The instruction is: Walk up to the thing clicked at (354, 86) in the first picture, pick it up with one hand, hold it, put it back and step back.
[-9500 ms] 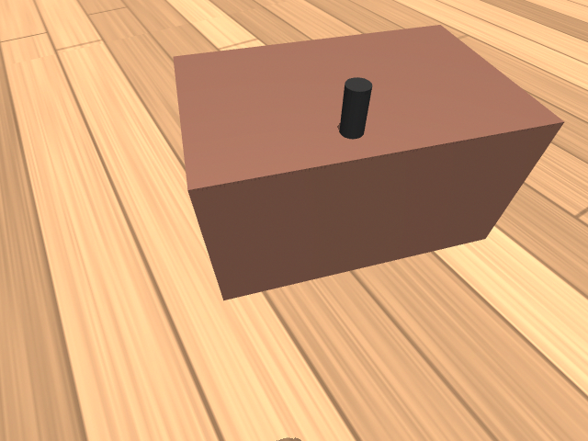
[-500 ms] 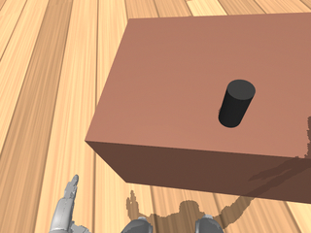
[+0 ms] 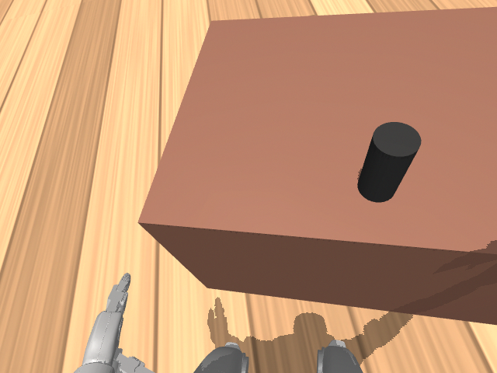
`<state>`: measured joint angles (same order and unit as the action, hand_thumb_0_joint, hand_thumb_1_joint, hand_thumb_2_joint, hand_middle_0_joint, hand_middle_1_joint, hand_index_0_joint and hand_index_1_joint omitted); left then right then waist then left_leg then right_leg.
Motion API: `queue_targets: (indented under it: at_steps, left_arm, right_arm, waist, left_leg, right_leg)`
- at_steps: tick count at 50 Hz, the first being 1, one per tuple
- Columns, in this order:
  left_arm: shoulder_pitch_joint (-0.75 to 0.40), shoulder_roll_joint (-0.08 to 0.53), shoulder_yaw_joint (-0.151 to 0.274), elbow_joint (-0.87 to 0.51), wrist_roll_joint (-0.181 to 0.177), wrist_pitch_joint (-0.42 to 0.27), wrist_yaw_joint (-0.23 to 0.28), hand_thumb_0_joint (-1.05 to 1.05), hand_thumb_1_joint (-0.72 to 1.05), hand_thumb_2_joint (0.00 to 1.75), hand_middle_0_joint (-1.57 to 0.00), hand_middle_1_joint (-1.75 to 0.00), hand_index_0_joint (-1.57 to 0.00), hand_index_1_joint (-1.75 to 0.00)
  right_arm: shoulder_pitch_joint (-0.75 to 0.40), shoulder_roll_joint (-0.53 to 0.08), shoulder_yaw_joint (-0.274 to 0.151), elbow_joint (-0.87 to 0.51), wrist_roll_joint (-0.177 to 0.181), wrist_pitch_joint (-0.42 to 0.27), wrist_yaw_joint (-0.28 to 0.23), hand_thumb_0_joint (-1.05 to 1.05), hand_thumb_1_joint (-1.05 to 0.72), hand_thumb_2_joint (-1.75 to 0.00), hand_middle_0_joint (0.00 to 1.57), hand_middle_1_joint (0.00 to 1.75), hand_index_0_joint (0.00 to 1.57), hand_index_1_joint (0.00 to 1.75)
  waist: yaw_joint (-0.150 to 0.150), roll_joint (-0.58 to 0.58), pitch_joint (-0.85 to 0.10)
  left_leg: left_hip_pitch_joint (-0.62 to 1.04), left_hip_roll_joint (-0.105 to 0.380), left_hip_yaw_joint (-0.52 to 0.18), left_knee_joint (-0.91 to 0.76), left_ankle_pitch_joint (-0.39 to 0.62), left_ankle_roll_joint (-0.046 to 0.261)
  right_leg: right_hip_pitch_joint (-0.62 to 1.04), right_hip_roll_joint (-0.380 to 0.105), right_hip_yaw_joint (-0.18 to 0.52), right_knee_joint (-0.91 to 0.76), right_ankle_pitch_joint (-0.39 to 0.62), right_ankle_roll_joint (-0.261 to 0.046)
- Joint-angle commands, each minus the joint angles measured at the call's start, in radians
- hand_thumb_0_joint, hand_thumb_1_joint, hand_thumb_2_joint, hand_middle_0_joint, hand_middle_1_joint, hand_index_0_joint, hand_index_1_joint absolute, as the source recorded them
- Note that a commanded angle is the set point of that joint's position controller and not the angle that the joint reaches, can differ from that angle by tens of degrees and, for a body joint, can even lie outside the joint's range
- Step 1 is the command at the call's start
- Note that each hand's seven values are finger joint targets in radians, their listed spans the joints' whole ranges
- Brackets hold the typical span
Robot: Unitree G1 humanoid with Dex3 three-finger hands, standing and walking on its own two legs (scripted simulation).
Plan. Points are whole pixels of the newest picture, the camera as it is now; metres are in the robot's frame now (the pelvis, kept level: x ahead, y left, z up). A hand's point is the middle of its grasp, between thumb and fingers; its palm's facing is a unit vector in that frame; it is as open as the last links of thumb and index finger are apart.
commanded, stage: go down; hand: right
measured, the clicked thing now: (385, 165) +0.49 -0.18 -0.03
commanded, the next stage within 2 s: approach in 1.30 s
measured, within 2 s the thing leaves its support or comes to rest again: neither
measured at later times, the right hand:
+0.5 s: hand out of the picture +0.40 -0.37 +0.07, palm faces +0.22 +0.98 +0.01, open 17.7 cm
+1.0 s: hand out of the picture +0.40 -0.37 +0.07, palm faces +0.20 +0.98 +0.00, open 17.7 cm
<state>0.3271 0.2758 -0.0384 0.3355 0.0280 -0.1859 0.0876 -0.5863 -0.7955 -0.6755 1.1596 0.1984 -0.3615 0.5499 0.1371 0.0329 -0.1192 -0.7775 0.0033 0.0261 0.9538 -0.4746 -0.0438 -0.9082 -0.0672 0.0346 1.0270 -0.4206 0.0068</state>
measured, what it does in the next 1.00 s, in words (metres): stands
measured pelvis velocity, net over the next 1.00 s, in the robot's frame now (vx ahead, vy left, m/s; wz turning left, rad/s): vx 0.00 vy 0.00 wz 0.00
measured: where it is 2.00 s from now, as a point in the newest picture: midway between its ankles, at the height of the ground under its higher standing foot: outside the picture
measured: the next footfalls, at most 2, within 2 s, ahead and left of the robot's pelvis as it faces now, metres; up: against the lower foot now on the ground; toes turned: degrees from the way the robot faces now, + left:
none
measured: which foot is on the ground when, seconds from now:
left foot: down 0.00-1.00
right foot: down 0.00-1.00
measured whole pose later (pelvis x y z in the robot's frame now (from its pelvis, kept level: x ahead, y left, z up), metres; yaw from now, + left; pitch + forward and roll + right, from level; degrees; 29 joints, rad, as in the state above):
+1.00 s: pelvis +0.00 +0.00 -0.01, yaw +0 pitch +18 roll +4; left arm 0.35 0.27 -0.05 0.30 0.03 -0.17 0.07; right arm -0.59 -0.81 -0.69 1.14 0.19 -0.35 0.57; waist 0.14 0.03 -0.13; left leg -0.82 0.00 0.03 0.98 -0.48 -0.04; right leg -0.95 -0.07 0.04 1.06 -0.43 0.01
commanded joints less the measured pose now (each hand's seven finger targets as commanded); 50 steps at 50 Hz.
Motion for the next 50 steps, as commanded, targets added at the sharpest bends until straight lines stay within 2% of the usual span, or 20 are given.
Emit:
queue_targets:
  at_steps: [1,6,7,10,12,14,18,20,22,23,26,28,30,32,34,35,38,46,48,50]
  left_arm:
    - [0.013,0.181,0.1,-0.137,-0.006,-0.043,0.017,0.0,-0.55,0.06,-0.05,-0.05,-0.05,-0.05]
    - [0.055,0.189,0.104,-0.124,-0.005,-0.033,0.015,0.0,-0.55,0.06,-0.05,-0.05,-0.05,-0.05]
    - [0.033,0.154,0.068,-0.127,-0.005,-0.033,0.008,0.0,-0.55,0.06,-0.04,-0.05,-0.04,-0.05]
    - [0.008,0.183,0.1,-0.12,-0.004,-0.034,0.01,0.0,-0.56,0.07,-0.05,-0.05,-0.04,-0.06]
    - [0.002,0.206,0.113,-0.195,-0.007,-0.037,0.007,0.0,-0.56,0.07,-0.05,-0.05,-0.04,-0.05]
    - [0.012,0.163,0.076,-0.184,-0.008,-0.035,0.001,0.0,-0.56,0.06,-0.05,-0.05,-0.04,-0.06]
    - [0.022,0.211,0.123,-0.199,-0.008,-0.035,0.007,0.0,-0.55,0.06,-0.05,-0.05,-0.05,-0.05]
    - [0.04,0.162,0.087,-0.158,-0.008,-0.031,0.002,0.0,-0.55,0.07,-0.04,-0.05,-0.04,-0.05]
    - [0.024,0.151,0.072,-0.181,-0.008,-0.034,-0.003,0.0,-0.55,0.06,-0.05,-0.05,-0.05,-0.05]
    - [0.025,0.173,0.103,-0.17,-0.007,-0.036,0.003,0.0,-0.55,0.07,-0.05,-0.05,-0.04,-0.05]
    - [0.034,0.155,0.076,-0.129,-0.009,-0.029,-0.004,0.0,-0.55,0.06,-0.04,-0.05,-0.05,-0.05]
    - [-0.023,0.177,0.09,-0.187,-0.01,-0.034,0.0,0.0,-0.55,0.06,-0.05,-0.05,-0.04,-0.05]
    - [-0.006,0.208,0.116,-0.209,-0.014,-0.033,0.009,0.0,-0.55,0.06,-0.05,-0.05,-0.04,-0.05]
    - [0.071,0.171,0.092,-0.12,-0.013,-0.023,0.001,0.0,-0.54,0.06,-0.05,-0.05,-0.05,-0.05]
    - [-0.022,0.204,0.121,-0.234,-0.015,-0.036,0.008,0.0,-0.55,0.06,-0.05,-0.05,-0.05,-0.05]
    - [0.024,0.204,0.122,-0.197,-0.013,-0.031,0.008,0.0,-0.55,0.06,-0.05,-0.05,-0.05,-0.05]
    - [0.051,0.149,0.076,-0.158,-0.013,-0.032,-0.007,0.0,-0.54,0.05,-0.05,-0.05,-0.05,-0.05]
    - [0.017,0.178,0.095,-0.211,-0.009,-0.042,-0.001,0.0,-0.55,0.06,-0.05,-0.05,-0.05,-0.05]
    - [0.015,0.21,0.125,-0.198,-0.01,-0.037,0.01,0.0,-0.55,0.06,-0.05,-0.05,-0.04,-0.05]
    - [0.072,0.173,0.096,-0.118,-0.012,-0.025,0.005,0.0,-0.54,0.05,-0.05,-0.05,-0.05,-0.05]
  right_arm:
    - [-0.326,-0.407,-0.041,-0.195,0.016,-0.058,0.004,0.0,0.59,-0.05,0.04,0.05,0.05,0.05]
    - [-0.306,-0.438,-0.068,-0.173,0.013,-0.046,0.015,0.0,0.58,-0.05,0.05,0.05,0.05,0.05]
    - [-0.312,-0.409,-0.048,-0.176,0.016,-0.045,0.02,0.0,0.6,-0.04,0.05,0.05,0.05,0.05]
    - [-0.294,-0.379,-0.025,-0.117,0.013,-0.035,0.024,0.0,0.59,-0.05,0.05,0.05,0.05,0.05]
    - [-0.312,-0.441,-0.064,-0.199,0.012,-0.043,0.018,0.0,0.6,-0.05,0.05,0.05,0.05,0.05]
    - [-0.291,-0.379,-0.031,-0.163,0.015,-0.041,0.019,0.0,0.61,-0.05,0.04,0.05,0.05,0.05]
    - [-0.327,-0.475,-0.091,-0.22,0.019,-0.054,0.007,0.0,0.61,-0.05,0.04,0.06,0.04,0.06]
    - [-0.29,-0.397,-0.048,-0.152,0.014,-0.05,0.011,0.0,0.61,-0.05,0.04,0.06,0.05,0.06]
    - [-0.316,-0.418,-0.063,-0.231,0.011,-0.064,0.008,0.0,0.61,-0.05,0.04,0.06,0.04,0.06]
    - [-0.321,-0.435,-0.068,-0.244,0.008,-0.065,0.007,0.0,0.61,-0.06,0.04,0.06,0.04,0.06]
    - [-0.283,-0.388,-0.039,-0.204,0.017,-0.052,0.019,0.0,0.61,-0.06,0.04,0.06,0.04,0.06]
    - [-0.321,-0.402,-0.048,-0.259,0.018,-0.055,0.015,0.0,0.61,-0.06,0.04,0.06,0.04,0.06]
    - [-0.33,-0.416,-0.046,-0.251,0.019,-0.047,0.015,0.0,0.61,-0.06,0.04,0.06,0.05,0.06]
    - [-0.258,-0.356,-0.027,-0.158,0.026,-0.036,0.019,0.0,0.6,-0.06,0.04,0.06,0.05,0.06]
    - [-0.345,-0.415,-0.048,-0.257,0.021,-0.047,0.006,0.0,0.61,-0.06,0.04,0.06,0.05,0.06]
    - [-0.323,-0.409,-0.036,-0.2,0.012,-0.042,0.003,0.0,0.61,-0.06,0.04,0.06,0.05,0.06]
    - [-0.276,-0.382,-0.043,-0.163,0.018,-0.05,0.007,0.0,0.61,-0.06,0.04,0.06,0.04,0.06]
    - [-0.324,-0.426,-0.061,-0.268,0.023,-0.065,0.025,0.0,0.61,-0.06,0.04,0.06,0.05,0.06]
    - [-0.336,-0.428,-0.053,-0.255,0.02,-0.056,0.026,0.0,0.6,-0.06,0.04,0.06,0.05,0.06]
    - [-0.281,-0.397,-0.042,-0.187,0.023,-0.038,0.023,0.0,0.6,-0.06,0.04,0.06,0.05,0.06]
  waist:
    - [-0.02,-0.242,-0.374]
    - [-0.024,-0.266,-0.423]
    - [-0.03,-0.266,-0.402]
    - [-0.013,-0.244,-0.357]
    - [-0.027,-0.268,-0.44]
    - [-0.025,-0.243,-0.386]
    - [-0.02,-0.267,-0.425]
    - [-0.017,-0.23,-0.344]
    - [-0.031,-0.263,-0.413]
    - [-0.026,-0.278,-0.453]
    - [-0.03,-0.296,-0.375]
    - [-0.032,-0.288,-0.442]
    - [-0.012,-0.273,-0.45]
    - [-0.008,-0.249,-0.328]
    - [-0.014,-0.266,-0.42]
    - [-0.008,-0.249,-0.358]
    - [-0.016,-0.214,-0.294]
    - [-0.031,-0.302,-0.483]
    - [-0.023,-0.31,-0.474]
    - [-0.023,-0.276,-0.376]
  left_leg:
    - [0.007,-0.035,0.017,-0.098,0.252,0.052]
    - [0.025,-0.038,0.021,-0.092,0.311,0.05]
    - [0.025,-0.037,0.02,-0.096,0.305,0.05]
    - [-0.025,-0.042,0.026,-0.09,0.267,0.055]
    - [0.014,-0.042,0.026,-0.097,0.264,0.056]
    - [0.032,-0.042,0.024,-0.105,0.258,0.055]
    - [0.037,-0.04,0.022,-0.102,0.273,0.053]
    - [0.004,-0.039,0.023,-0.096,0.262,0.052]
    - [0.042,-0.031,0.008,-0.094,0.302,0.051]
    - [0.037,-0.032,0.01,-0.087,0.32,0.051]
    - [-0.005,-0.041,0.024,-0.085,0.27,0.057]
    - [0.018,-0.039,0.021,-0.09,0.281,0.057]
    - [0.024,-0.042,0.027,-0.097,0.271,0.055]
    - [0.002,-0.043,0.03,-0.109,0.242,0.055]
    - [0.019,-0.039,0.027,-0.106,0.251,0.056]
    - [0.009,-0.04,0.024,-0.11,0.232,0.057]
    - [-0.013,-0.035,0.016,-0.106,0.201,0.054]
    - [0.019,-0.038,0.019,-0.069,0.292,0.054]
    - [-0.006,-0.041,0.027,-0.068,0.276,0.056]
    - [-0.006,-0.04,0.025,-0.089,0.262,0.055]
  right_leg:
    - [0.398,0.021,0.017,-0.126,0.296,-0.017]
    - [0.449,0.018,0.021,-0.105,0.429,-0.015]
    - [0.431,0.018,0.02,-0.105,0.419,-0.016]
    - [0.405,0.01,0.028,-0.11,0.385,-0.012]
    - [0.448,0.009,0.03,-0.12,0.365,-0.011]
    - [0.401,0.018,0.021,-0.132,0.305,-0.018]
    - [0.435,0.019,0.022,-0.129,0.326,-0.016]
    - [0.381,0.021,0.019,-0.118,0.31,-0.018]
    - [0.4,0.027,0.009,-0.104,0.33,-0.024]
    - [0.438,0.022,0.011,-0.096,0.37,-0.02]
    - [0.425,0.016,0.022,-0.115,0.378,-0.009]
    - [0.444,0.012,0.026,-0.114,0.386,-0.01]
    - [0.465,0.013,0.026,-0.127,0.35,-0.01]
    - [0.395,0.02,0.024,-0.14,0.292,-0.014]
    - [0.451,0.015,0.026,-0.141,0.301,-0.012]
    - [0.409,0.02,0.02,-0.145,0.256,-0.016]
    - [0.327,0.023,0.016,-0.136,0.185,-0.023]
    - [0.451,0.018,0.025,-0.097,0.387,-0.008]
    - [0.474,0.012,0.03,-0.101,0.408,-0.003]
    - [0.41,0.018,0.024,-0.113,0.342,-0.013]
